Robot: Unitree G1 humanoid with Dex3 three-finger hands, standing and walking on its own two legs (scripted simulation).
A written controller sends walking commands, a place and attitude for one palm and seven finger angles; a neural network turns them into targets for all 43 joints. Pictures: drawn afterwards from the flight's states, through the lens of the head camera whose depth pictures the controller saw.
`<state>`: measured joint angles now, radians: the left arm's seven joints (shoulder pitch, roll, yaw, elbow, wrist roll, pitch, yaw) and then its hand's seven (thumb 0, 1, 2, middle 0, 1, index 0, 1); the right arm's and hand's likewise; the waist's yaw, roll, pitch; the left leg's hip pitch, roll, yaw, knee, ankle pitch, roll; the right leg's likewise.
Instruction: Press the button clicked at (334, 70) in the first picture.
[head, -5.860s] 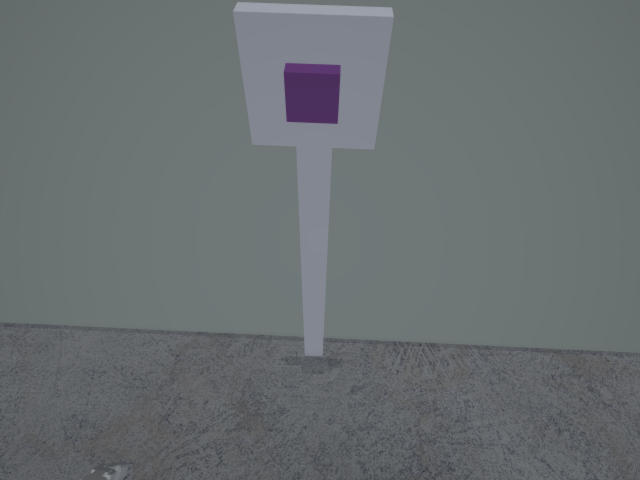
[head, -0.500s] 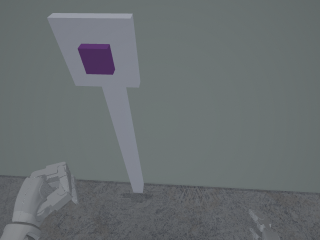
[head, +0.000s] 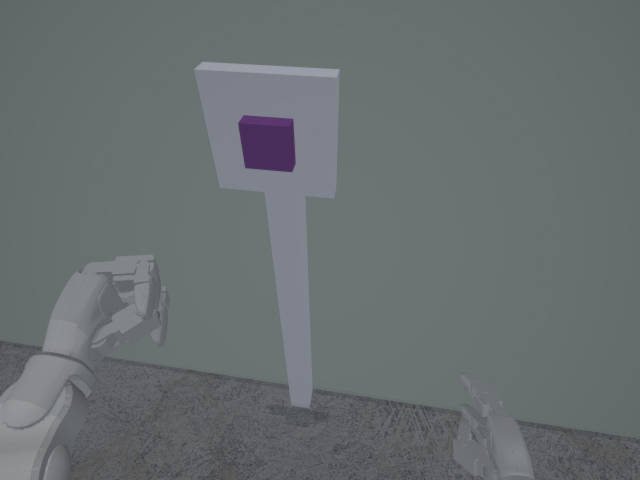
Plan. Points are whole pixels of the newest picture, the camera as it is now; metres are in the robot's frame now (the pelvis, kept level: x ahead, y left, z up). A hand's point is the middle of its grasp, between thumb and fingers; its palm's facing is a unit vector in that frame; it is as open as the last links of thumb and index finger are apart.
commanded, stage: raise the hand and make a fist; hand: left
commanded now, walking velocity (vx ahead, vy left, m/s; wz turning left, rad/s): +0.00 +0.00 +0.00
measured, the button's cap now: (269, 143) +0.51 +0.14 +0.20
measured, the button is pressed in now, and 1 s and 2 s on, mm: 0 0 0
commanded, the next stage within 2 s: aim a knuckle at the button in 0.58 s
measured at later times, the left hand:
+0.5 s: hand (159, 299) +0.22 +0.19 +0.19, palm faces +0.02 -0.99 -0.11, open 3.1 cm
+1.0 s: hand (207, 260) +0.28 +0.16 +0.18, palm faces +0.00 -1.00 -0.08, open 3.1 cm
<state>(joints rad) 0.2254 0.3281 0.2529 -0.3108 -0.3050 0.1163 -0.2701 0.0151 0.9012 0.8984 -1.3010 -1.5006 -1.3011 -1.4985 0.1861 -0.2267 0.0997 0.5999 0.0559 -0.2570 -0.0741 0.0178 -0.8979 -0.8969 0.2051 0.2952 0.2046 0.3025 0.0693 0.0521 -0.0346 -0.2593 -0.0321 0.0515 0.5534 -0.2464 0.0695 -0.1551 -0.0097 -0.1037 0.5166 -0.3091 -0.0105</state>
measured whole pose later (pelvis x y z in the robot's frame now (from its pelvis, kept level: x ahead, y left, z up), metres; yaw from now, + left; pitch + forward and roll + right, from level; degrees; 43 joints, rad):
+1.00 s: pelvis +0.00 -0.04 +0.00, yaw -1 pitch -4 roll +0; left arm -0.04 0.34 0.29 -0.11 -0.31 0.24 -0.27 0.02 0.90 0.90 -1.30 -1.50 -1.30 -1.50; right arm 0.18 -0.27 0.08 0.64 0.08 -0.22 -0.10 0.02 -0.90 -0.90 0.20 0.29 0.20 0.30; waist 0.04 0.07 -0.02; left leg -0.22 0.00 0.04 0.52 -0.23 0.02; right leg -0.12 0.03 -0.11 0.49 -0.31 -0.06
